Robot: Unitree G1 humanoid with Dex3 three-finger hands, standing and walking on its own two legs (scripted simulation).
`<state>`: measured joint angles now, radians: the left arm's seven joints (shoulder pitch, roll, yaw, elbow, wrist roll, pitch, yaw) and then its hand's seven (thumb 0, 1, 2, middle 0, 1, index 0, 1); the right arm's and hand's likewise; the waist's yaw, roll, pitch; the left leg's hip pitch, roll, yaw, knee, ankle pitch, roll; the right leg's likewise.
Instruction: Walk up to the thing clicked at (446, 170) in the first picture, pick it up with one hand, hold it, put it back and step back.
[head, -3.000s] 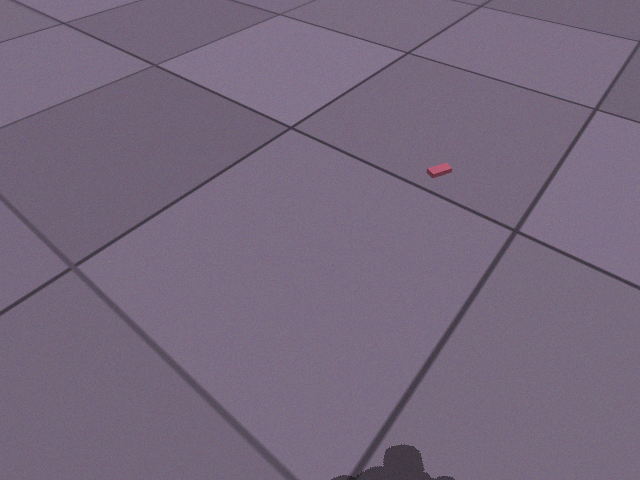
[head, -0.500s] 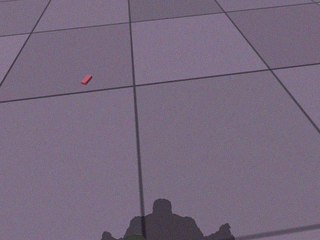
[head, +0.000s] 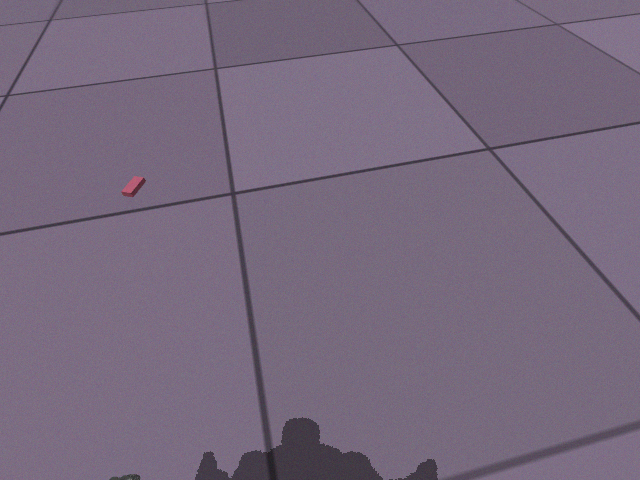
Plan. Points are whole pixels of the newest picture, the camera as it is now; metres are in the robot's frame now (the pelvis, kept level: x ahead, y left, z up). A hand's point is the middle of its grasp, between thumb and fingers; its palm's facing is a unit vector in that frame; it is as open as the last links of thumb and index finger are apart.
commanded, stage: walk up
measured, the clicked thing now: (133, 186) +1.52 +0.93 -0.75
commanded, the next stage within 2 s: stand in 0.14 s
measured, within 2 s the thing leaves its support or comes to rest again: neither
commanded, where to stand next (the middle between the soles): +0.05 +0.00 m, yaw +1 degrees
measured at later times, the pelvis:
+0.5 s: pelvis +0.00 +0.00 +0.01, yaw +1 degrees
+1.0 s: pelvis +0.00 +0.01 +0.02, yaw +2 degrees
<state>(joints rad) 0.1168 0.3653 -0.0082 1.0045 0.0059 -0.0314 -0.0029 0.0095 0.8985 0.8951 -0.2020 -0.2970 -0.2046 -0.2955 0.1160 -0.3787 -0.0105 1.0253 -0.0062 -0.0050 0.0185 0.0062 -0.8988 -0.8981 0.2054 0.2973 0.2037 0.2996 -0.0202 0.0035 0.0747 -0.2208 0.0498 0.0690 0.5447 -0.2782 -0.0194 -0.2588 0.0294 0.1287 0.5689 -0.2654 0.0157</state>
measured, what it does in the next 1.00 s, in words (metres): stands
